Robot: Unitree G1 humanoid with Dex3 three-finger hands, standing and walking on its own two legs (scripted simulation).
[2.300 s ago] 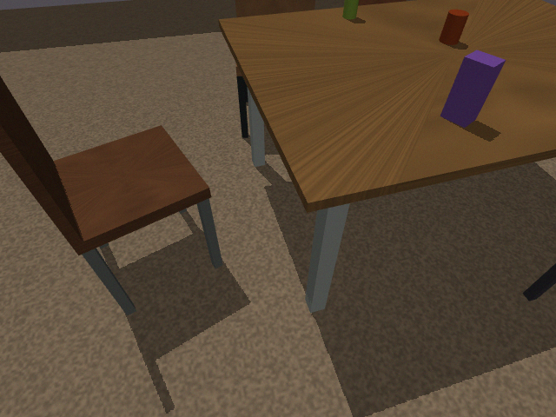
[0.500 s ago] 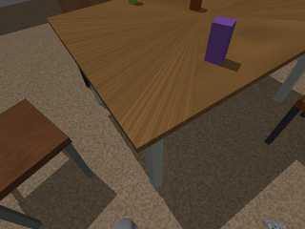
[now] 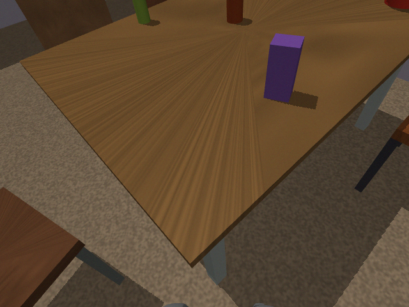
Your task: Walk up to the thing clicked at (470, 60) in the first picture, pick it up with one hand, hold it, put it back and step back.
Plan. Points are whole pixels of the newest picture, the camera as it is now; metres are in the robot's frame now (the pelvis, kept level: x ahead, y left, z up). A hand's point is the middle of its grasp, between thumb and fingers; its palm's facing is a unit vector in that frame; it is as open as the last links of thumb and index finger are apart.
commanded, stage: walk up
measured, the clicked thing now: (282, 69) +0.71 -0.20 +0.06
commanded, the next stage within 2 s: stand in 1.32 s
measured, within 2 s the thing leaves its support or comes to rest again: neither
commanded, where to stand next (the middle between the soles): +0.10 +0.05 m, yaw -3 degrees
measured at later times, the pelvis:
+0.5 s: pelvis +0.02 +0.05 +0.01, yaw -4 degrees
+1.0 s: pelvis +0.02 +0.06 +0.03, yaw -7 degrees
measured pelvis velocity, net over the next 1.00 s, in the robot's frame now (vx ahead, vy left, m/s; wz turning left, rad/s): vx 0.02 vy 0.06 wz -0.12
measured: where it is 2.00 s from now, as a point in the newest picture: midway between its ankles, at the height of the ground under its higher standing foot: outside the picture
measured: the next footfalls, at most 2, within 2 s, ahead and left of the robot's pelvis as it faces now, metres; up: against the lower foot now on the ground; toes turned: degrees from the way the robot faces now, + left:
left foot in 0.16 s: +0.09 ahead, +0.20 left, +0.00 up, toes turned +0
